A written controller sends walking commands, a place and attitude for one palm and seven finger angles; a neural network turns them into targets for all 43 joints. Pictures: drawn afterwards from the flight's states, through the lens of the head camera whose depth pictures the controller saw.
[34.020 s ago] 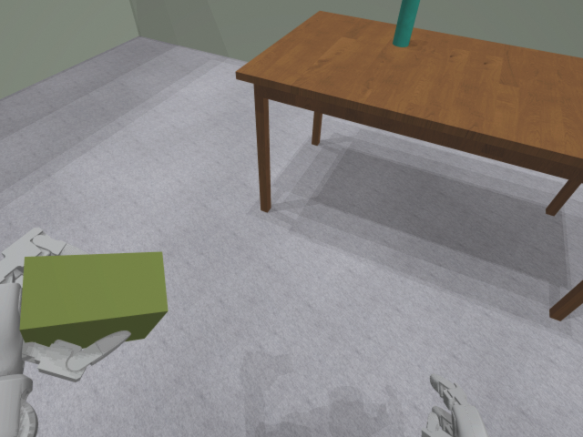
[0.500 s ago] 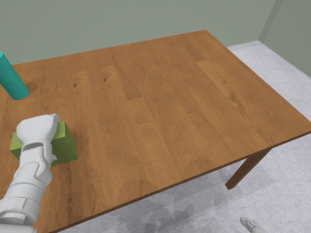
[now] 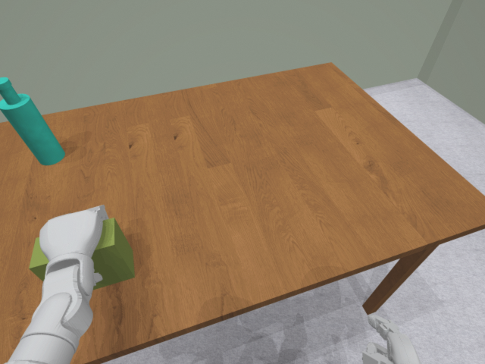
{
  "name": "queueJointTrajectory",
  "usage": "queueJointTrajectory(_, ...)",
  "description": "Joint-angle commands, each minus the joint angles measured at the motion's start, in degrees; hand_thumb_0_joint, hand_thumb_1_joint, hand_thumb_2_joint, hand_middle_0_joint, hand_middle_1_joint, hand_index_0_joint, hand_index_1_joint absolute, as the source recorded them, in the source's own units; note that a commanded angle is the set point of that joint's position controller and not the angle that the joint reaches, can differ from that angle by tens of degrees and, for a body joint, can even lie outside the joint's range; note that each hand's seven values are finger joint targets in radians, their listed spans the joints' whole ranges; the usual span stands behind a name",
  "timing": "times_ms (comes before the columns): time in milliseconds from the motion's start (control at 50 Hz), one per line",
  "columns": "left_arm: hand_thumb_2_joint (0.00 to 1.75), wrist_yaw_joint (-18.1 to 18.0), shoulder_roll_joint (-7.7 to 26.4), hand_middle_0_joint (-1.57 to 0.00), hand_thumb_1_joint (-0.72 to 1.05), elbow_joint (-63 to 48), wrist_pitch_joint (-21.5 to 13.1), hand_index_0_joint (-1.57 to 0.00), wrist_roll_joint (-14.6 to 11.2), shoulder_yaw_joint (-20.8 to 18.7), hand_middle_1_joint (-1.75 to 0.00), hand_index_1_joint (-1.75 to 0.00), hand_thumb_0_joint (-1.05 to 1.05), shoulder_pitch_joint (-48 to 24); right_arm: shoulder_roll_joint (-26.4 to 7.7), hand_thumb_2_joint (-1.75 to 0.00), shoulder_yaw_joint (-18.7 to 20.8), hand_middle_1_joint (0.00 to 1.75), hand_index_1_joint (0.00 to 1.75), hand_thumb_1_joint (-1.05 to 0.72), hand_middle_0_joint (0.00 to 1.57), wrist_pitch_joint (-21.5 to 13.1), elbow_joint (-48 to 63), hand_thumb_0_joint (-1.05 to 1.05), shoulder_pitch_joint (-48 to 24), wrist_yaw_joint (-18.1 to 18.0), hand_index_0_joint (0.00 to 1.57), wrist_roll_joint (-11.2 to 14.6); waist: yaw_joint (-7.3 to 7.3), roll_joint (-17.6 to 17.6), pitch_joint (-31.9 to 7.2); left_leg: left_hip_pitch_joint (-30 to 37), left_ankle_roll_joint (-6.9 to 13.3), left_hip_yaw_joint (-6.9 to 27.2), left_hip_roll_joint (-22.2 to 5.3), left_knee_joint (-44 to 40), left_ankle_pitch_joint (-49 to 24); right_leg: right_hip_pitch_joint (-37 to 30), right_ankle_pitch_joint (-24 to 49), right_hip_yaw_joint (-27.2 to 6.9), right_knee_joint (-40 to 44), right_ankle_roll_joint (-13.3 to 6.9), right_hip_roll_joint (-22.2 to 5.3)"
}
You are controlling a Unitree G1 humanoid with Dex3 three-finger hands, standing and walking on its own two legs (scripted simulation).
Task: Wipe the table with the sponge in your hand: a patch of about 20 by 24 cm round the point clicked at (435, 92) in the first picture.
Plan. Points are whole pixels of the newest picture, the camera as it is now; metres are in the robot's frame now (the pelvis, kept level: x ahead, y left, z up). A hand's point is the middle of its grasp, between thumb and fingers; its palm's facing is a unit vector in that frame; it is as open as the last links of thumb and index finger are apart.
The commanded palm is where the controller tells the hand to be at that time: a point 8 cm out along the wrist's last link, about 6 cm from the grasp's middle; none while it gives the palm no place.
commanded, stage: wipe back along the first lane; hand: left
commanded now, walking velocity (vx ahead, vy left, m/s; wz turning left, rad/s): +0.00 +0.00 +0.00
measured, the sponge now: (92, 263) +0.28 +0.32 -0.02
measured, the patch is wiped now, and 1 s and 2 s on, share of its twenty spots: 1.00 1.00 1.00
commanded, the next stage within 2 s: lift the sponge slowly off the table in 0.44 s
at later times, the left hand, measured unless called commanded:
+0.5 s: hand (87, 279) +0.23 +0.29 +0.02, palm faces -0.05 -0.05 -1.00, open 10.1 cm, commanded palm +0.20 +0.27 +0.05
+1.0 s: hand (87, 288) +0.21 +0.28 +0.02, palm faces -0.05 -0.10 -0.99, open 10.1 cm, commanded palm +0.19 +0.27 +0.09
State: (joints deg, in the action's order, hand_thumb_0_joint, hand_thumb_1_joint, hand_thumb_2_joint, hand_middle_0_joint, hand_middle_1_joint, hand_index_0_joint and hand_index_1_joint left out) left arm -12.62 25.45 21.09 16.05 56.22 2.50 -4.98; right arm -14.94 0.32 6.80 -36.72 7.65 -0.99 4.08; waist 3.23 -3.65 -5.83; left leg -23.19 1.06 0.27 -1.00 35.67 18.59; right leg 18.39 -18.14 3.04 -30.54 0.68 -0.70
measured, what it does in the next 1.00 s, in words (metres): stands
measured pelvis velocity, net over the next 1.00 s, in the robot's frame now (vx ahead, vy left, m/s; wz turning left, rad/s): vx -0.01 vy -0.01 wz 0.00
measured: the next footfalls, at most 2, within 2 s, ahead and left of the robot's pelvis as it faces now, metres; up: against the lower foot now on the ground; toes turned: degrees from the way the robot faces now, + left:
none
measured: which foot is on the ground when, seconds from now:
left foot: down 0.00-1.00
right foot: down 0.00-1.00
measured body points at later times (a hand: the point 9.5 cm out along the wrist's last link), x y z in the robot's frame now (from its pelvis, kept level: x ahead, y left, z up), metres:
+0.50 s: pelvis +0.00 -0.01 +0.00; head +0.00 -0.03 +0.45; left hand +0.23 +0.29 +0.07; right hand +0.20 -0.24 -0.09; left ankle -0.01 +0.10 -0.73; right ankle -0.03 -0.13 -0.73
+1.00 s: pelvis -0.01 -0.01 +0.00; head -0.01 -0.04 +0.45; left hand +0.21 +0.28 +0.08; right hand +0.21 -0.24 -0.09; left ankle -0.01 +0.10 -0.73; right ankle -0.03 -0.13 -0.73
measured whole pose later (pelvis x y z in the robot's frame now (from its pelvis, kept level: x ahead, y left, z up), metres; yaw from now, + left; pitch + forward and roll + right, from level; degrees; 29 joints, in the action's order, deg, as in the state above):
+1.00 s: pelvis -0.01 -0.01 +0.00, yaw +0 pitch +1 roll -1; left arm -10.4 23.7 5.0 16.7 54.4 4.0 9.9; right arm -14.5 0.5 4.1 -37.1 5.4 -2.4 3.0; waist 5.4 -4.4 -3.0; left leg -16.4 0.2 0.2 -1.3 32.3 17.2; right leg 12.5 -17.6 2.8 -28.9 -0.1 -0.3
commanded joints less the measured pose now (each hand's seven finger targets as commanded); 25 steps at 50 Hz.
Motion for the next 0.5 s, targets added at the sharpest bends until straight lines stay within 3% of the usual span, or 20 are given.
queueJointTrajectory(0,1.3,2.4,5.2,-1.2,0.1,-5.1,0.3,-1.2,-1.4,-1.0,-1.6,-1.6,0.0,0.1,-7.7,-0.9,2.5,0.3,0.3,-0.9,0.2,-2.9,8.6,0.0,-6.4,-0.5,0.2,0.0,0.17,4.2,-7.9,7.5,1.4,1.5,1.4,-4.1,-19.4,-3.2,19.8,0.7,2.3,-4.5,3.1)
queueJointTrajectory(40,1.3,2.5,4.9,-1.2,0.1,-5.5,0.3,-1.2,-1.9,-1.3,-1.6,-1.6,0.0,2.9,-7.6,-0.9,2.5,0.3,0.3,-0.9,0.2,-3.1,8.7,0.0,-6.8,-0.5,0.2,0.0,0.38,5.2,-7.5,7.5,1.4,1.3,1.5,-4.0,-19.9,-4.0,22.0,0.3,2.3,-4.4,3.0)
queueJointTrajectory(60,1.3,2.3,7.3,-1.2,0.1,-6.3,0.1,-1.2,-2.1,-3.8,-1.6,-1.6,0.0,4.2,-8.0,-0.9,2.6,0.3,0.3,-0.9,0.2,-3.1,8.5,0.0,-7.2,-0.6,0.2,-0.2,0.96,5.6,-8.0,7.5,1.4,1.2,1.5,-4.2,-20.0,-5.1,22.9,-0.2,2.3,-4.5,2.9)
queueJointTrajectory(120,1.3,2.4,3.4,-1.2,0.1,-8.8,-0.2,-1.2,-2.3,-1.1,-1.6,-1.6,0.0,8.8,-7.3,-0.9,2.5,0.3,0.3,-0.9,0.2,-3.6,9.3,0.0,-7.6,-0.3,0.2,-0.2,0.9,5.9,-8.2,7.7,1.3,0.8,1.7,-3.6,-21.7,-5.5,26.1,0.1,1.8,-4.1,2.7)
queueJointTrajectory(160,1.3,1.9,5.9,-1.2,0.1,-10.4,-0.3,-1.2,-2.6,-3.8,-1.6,-1.6,0.0,10.9,-7.5,-0.9,2.6,0.3,0.3,-0.9,0.2,-3.7,9.1,0.0,-8.1,-0.2,0.2,-0.3,1.46,5.2,-7.8,7.8,1.2,0.9,1.7,-3.9,-21.2,-5.9,26.2,-0.5,2.0,-4.3,2.7)
queueJointTrajectory(200,1.3,1.8,3.2,-1.2,0.1,-12.1,0.0,-1.2,-2.6,-1.2,-1.6,-1.6,0.0,11.2,-7.0,-0.9,2.6,0.3,0.3,-0.9,0.2,-3.9,9.7,0.0,-8.3,-0.2,0.2,-0.3,1.04,5.3,-6.8,7.4,1.3,0.5,1.9,-3.9,-19.9,-5.3,25.4,-0.2,2.1,-4.0,2.6)
queueJointTrajectory(240,1.3,1.7,3.6,-1.2,0.1,-12.2,0.7,-1.2,-2.7,-1.6,-1.6,-1.6,0.0,11.5,-7.2,-0.9,2.4,0.3,0.3,-0.9,0.2,-3.9,9.5,0.0,-8.9,-0.3,0.2,-0.3,1.14,6.6,-5.2,7.0,1.3,0.6,1.9,-4.5,-18.5,-5.1,24.0,-0.3,2.6,-4.0,2.6)
queueJointTrajectory(260,1.3,1.5,6.1,-1.2,0.1,-13.0,0.9,-1.2,-2.6,-3.7,-1.6,-1.6,0.0,10.0,-7.6,-0.9,2.5,0.3,0.3,-0.9,0.2,-3.8,9.1,0.0,-9.3,-0.5,0.2,-0.3,1.27,5.6,-4.7,7.1,1.3,0.9,1.8,-4.8,-17.7,-4.7,22.2,-1.0,2.9,-4.2,2.8)
queueJointTrajectory(280,1.3,1.5,3.6,-1.2,0.1,-13.8,1.1,-1.2,-2.4,-1.1,-1.6,-1.6,0.0,8.9,-7.1,-0.9,2.5,0.3,0.3,-0.9,0.2,-3.7,9.5,0.0,-9.0,-0.7,0.2,-0.4,0.83,5.4,-4.5,7.0,1.5,0.6,2.0,-5.0,-16.7,-4.3,20.4,-0.3,3.0,-4.0,2.8)
queueJointTrajectory(320,1.3,1.6,3.2,-1.2,0.1,-12.7,1.4,-1.2,-2.5,-1.1,-1.6,-1.6,0.0,11.0,-7.0,-0.9,2.4,0.3,0.3,-0.9,0.2,-4.0,9.3,0.0,-9.5,-0.8,0.2,-0.3,1.26,5.9,-3.7,7.1,1.4,0.6,2.0,-5.2,-16.0,-4.1,19.3,-0.3,3.3,-4.1,2.8)
queueJointTrajectory(360,1.3,1.5,4.5,-1.2,0.1,-14.0,1.5,-1.2,-2.3,-2.0,-1.6,-1.6,0.0,9.5,-7.2,-0.9,2.4,0.3,0.3,-0.9,0.2,-4.1,9.2,0.0,-10.0,-0.9,0.2,-0.3,1.44,5.3,-4.1,7.6,1.4,1.1,1.9,-5.8,-15.1,-3.9,17.3,-0.9,3.7,-4.3,3.0)
queueJointTrajectory(380,1.3,1.6,2.0,-1.2,0.1,-14.7,1.4,-1.2,-2.2,0.4,-1.6,-1.6,0.0,9.8,-6.8,-0.9,2.4,0.3,0.3,-0.9,0.2,-4.2,9.8,0.0,-9.8,-1.0,0.2,-0.4,1.28,4.0,-4.3,7.6,1.5,0.7,2.0,-5.6,-14.5,-3.9,16.4,-0.4,3.4,-4.3,3.0)
queueJointTrajectory(420,1.3,1.8,2.2,-1.2,0.1,-13.1,1.6,-1.2,-2.0,0.2,-1.6,-1.6,0.0,10.6,-6.8,-0.9,2.2,0.3,0.3,-0.9,0.2,-4.4,9.2,0.0,-10.1,-1.0,0.2,-0.4,1.36,6.1,-3.6,7.4,1.5,0.9,2.1,-5.6,-14.1,-3.6,16.2,-0.4,3.9,-4.2,3.0)
queueJointTrajectory(440,1.3,1.8,2.0,-1.2,0.1,-13.4,1.5,-1.2,-2.1,0.4,-1.6,-1.6,0.0,10.8,-6.8,-0.9,2.3,0.3,0.3,-0.9,0.2,-4.5,9.3,0.0,-10.0,-1.1,0.2,-0.4,1.38,6.2,-4.0,7.3,1.5,0.6,2.2,-5.5,-13.8,-3.8,16.3,-0.8,3.8,-4.2,2.9)
queueJointTrajectory(460,1.3,1.6,4.2,-1.2,0.1,-14.2,1.3,-1.2,-2.4,-1.7,-1.6,-1.6,0.0,11.2,-7.0,-0.9,2.3,0.3,0.3,-0.9,0.2,-4.5,9.3,0.0,-10.4,-1.2,0.2,-0.4,1.79,5.6,-4.8,7.5,1.5,0.9,2.2,-5.9,-13.3,-4.4,15.8,-1.5,3.9,-4.3,3.1)
queueJointTrajectory(480,1.3,1.7,3.5,-1.2,0.1,-14.7,1.3,-1.2,-2.0,-0.7,-1.6,-1.6,0.0,10.2,-6.9,-0.9,2.3,0.3,0.3,-0.9,0.2,-4.5,9.4,0.0,-10.1,-1.3,0.2,-0.4,1.64,5.6,-5.7,7.7,1.6,0.8,2.4,-5.5,-14.0,-4.8,16.9,-0.7,3.7,-4.2,2.9)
